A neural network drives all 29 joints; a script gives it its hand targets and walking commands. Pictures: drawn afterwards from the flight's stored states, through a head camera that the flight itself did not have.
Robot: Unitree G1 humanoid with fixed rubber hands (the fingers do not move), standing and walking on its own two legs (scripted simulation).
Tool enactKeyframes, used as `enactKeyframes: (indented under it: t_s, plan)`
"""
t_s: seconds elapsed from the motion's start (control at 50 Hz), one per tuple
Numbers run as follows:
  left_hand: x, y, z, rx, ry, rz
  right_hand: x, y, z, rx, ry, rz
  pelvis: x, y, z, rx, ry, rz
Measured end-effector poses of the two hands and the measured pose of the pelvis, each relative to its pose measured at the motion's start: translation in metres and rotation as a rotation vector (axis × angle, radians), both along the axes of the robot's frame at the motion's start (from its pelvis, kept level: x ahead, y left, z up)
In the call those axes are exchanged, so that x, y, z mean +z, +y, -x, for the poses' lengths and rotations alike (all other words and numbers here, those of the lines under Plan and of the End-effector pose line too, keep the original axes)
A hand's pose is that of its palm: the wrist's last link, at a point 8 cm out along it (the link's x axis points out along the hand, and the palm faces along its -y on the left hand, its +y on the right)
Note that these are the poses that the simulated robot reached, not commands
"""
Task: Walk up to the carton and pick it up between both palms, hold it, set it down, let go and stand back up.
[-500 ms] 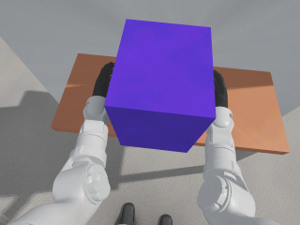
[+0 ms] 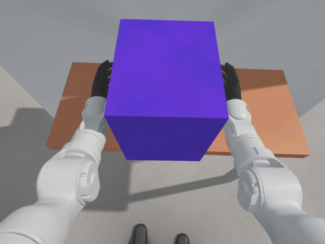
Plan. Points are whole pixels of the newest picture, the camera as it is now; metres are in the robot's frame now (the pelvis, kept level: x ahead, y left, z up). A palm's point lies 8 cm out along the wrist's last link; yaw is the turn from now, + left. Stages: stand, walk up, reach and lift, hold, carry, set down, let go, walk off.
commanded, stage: set down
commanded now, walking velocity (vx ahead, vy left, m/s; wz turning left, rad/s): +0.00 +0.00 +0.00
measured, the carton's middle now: (165, 98) +0.47 +0.03 +0.01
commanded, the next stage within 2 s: none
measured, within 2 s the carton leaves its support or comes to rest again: neither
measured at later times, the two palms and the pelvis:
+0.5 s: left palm (78, 78) +0.45 +0.22 +0.10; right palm (263, 81) +0.47 -0.19 +0.10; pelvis -0.01 -0.01 +0.00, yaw +0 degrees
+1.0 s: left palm (56, 48) +0.45 +0.23 +0.18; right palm (284, 56) +0.47 -0.19 +0.18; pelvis -0.02 -0.01 +0.00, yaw +1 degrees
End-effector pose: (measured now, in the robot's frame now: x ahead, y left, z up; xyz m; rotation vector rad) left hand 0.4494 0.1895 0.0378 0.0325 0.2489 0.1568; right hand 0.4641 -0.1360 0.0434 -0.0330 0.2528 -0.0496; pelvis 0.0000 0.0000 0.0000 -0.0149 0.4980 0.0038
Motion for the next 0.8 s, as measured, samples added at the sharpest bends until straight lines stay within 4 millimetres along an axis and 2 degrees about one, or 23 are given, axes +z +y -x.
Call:
enactKeyframes:
  t_s: [0.2,0.3,0.4,0.56,0.8]
  plan:
    - [0.009,0.028,0.003,0.028,0.007,-0.007,0.007,-0.048,-0.003,-0.038,0.024,0.021,-0.002,0.003,0.005,-0.01,0.013,0.013]
    - [0.018,0.037,0.005,0.033,-0.019,0.009,0.018,-0.062,-0.003,-0.021,0.015,0.032,-0.003,-0.001,0.008,-0.009,0.01,0.012]
    - [0.036,0.037,0.003,0.016,-0.053,0.017,0.036,-0.062,-0.005,0.004,-0.004,0.027,-0.003,-0.005,0.011,-0.002,-0.005,0.012]
    - [0.071,0.034,0.003,0.008,-0.078,0.03,0.068,-0.049,-0.006,0.029,-0.016,0.02,-0.002,-0.01,0.016,0.012,-0.052,0.01]
    - [0.121,0.045,0.004,0.032,-0.079,0.023,0.116,-0.046,-0.005,-0.002,-0.007,0.008,0.001,-0.011,0.019,0.026,-0.134,0.012]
